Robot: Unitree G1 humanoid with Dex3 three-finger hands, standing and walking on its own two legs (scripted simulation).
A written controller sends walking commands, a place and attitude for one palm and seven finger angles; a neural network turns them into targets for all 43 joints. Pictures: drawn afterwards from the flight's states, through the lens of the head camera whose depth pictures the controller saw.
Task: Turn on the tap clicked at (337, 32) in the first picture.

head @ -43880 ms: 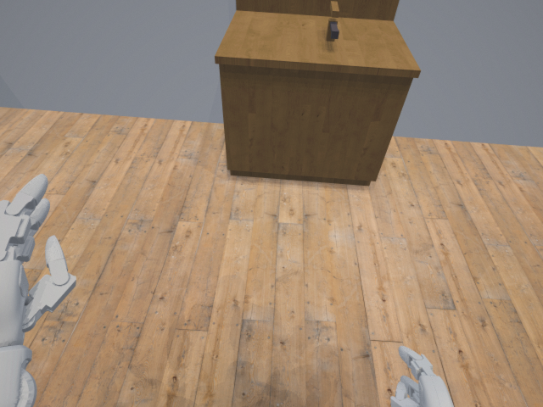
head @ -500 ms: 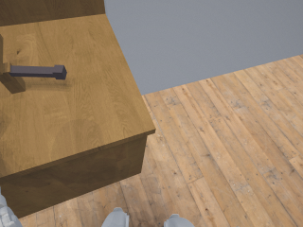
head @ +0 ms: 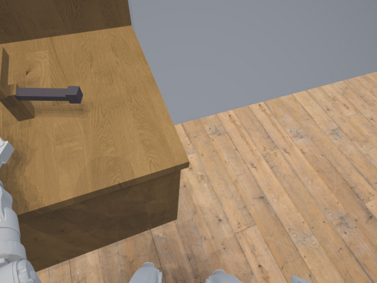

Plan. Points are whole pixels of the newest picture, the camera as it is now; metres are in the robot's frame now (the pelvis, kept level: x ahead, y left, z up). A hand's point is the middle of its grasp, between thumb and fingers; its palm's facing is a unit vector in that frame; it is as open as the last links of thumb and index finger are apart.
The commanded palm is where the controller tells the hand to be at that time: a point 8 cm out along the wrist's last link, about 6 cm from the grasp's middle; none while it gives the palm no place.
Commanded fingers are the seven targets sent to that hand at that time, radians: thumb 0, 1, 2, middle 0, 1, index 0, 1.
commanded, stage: push the lever round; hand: left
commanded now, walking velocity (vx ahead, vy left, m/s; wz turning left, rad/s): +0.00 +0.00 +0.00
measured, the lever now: (74, 94) +0.51 +0.28 +0.06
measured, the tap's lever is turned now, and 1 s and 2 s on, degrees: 71 71 71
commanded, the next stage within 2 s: none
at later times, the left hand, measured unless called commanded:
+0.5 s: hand (28, 139) +0.38 +0.34 +0.06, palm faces +0.65 -0.75 -0.07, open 7.8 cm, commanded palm +0.34 +0.36 +0.06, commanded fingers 0.00 0.90 0.90 -0.15 -0.15 -0.15 -0.15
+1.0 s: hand (47, 131) +0.41 +0.31 +0.05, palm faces +0.73 -0.68 -0.07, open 7.8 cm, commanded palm +0.35 +0.32 +0.06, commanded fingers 0.00 0.90 0.90 -0.15 -0.15 -0.15 -0.15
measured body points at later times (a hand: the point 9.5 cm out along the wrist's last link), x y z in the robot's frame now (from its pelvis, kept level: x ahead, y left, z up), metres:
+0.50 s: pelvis +0.00 -0.01 +0.00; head +0.08 +0.01 +0.44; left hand +0.34 +0.37 +0.06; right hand +0.07 -0.27 -0.12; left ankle +0.01 +0.12 -0.68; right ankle +0.00 -0.11 -0.68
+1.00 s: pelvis +0.01 +0.00 +0.00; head +0.08 +0.01 +0.45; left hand +0.36 +0.34 +0.06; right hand +0.08 -0.26 -0.12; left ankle +0.01 +0.12 -0.68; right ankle +0.00 -0.11 -0.68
